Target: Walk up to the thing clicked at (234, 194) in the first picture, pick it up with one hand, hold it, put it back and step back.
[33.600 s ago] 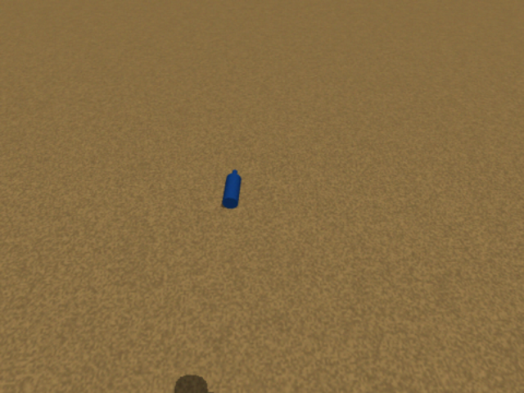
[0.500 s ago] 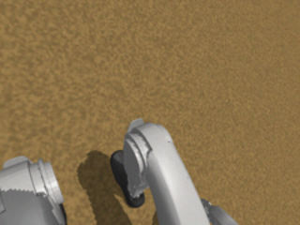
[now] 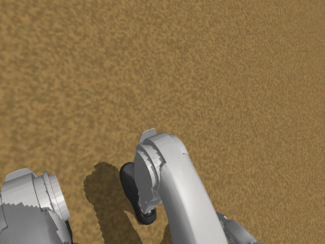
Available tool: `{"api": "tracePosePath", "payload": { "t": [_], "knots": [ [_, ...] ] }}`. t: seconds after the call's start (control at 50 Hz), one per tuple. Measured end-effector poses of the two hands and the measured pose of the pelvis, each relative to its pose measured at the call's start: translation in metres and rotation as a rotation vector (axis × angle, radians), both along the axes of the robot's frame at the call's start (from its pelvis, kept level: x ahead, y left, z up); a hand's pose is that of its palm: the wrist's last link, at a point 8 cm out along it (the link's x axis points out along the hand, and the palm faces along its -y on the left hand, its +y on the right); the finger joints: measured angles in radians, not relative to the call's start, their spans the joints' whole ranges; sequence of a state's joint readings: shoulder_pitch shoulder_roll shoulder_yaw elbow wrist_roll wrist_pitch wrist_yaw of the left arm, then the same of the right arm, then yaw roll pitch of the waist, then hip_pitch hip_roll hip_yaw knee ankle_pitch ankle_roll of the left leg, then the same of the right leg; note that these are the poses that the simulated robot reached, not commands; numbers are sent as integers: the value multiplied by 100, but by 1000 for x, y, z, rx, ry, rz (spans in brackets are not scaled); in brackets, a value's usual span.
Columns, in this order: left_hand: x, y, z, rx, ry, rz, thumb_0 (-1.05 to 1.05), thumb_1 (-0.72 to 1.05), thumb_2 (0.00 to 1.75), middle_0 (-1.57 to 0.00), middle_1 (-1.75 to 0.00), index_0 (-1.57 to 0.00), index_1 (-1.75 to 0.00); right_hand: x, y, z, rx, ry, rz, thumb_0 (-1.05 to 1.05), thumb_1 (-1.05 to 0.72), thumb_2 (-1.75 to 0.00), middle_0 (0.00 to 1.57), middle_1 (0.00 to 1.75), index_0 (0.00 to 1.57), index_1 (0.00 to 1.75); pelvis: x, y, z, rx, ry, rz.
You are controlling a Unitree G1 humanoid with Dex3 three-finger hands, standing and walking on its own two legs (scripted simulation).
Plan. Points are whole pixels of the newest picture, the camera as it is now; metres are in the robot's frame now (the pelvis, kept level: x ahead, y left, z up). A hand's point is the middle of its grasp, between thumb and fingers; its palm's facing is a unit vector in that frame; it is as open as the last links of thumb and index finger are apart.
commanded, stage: open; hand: left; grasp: from above
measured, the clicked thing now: out of the picture +0.46 +0.37 -0.27
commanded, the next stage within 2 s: withdraw in 0.12 s
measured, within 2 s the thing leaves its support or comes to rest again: neither
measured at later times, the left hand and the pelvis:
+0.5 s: hand out of the picture +0.47 +0.35 -0.20, palm faces -0.35 -0.10 -0.93, open 14.0 cm; pelvis +0.00 +0.00 +0.00, yaw +0 degrees
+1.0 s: hand out of the picture +0.44 +0.35 -0.08, palm faces -0.49 -0.10 -0.86, open 14.0 cm; pelvis -0.01 -0.01 +0.06, yaw +7 degrees
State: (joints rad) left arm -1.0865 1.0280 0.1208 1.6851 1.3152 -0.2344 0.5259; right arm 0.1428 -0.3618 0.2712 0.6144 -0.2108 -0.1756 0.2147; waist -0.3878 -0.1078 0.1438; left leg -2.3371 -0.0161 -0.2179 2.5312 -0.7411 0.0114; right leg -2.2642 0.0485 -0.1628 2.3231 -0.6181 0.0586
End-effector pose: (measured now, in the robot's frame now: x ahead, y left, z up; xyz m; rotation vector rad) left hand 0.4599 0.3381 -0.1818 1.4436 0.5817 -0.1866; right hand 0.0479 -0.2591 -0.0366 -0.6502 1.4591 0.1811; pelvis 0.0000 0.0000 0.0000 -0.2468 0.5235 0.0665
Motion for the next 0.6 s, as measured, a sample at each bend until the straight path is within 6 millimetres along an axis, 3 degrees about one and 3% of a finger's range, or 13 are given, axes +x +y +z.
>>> {"api": "tracePosePath", "payload": {
  "t": [0.38, 0.48, 0.6],
  "knots": [
    [5, 1, 9, 6, -48, -18, 0, -50, 101, -9, -105, -9, -104, -3, 0, 4, -9, 8, 0, 0, -90, -90, 20, 30, 21, 30, 0, 0, 1, -1, 4, 0],
    [13, 9, 32, 39, -111, 8, 0, -51, 100, -9, -104, -9, -103, 1, 0, 1, 12, -7, -24, 0, -91, -90, 20, 30, 21, 30, 3, -1, 3, 3, 29, 3],
    [13, 22, 87, 86, -153, 31, 0, -52, 100, -9, -102, -9, -102, 15, 0, -8, 61, -33, -99, 0, -91, -90, 20, 30, 21, 30, 6, 0, 15, 21, 81, 21]
  ]
}}
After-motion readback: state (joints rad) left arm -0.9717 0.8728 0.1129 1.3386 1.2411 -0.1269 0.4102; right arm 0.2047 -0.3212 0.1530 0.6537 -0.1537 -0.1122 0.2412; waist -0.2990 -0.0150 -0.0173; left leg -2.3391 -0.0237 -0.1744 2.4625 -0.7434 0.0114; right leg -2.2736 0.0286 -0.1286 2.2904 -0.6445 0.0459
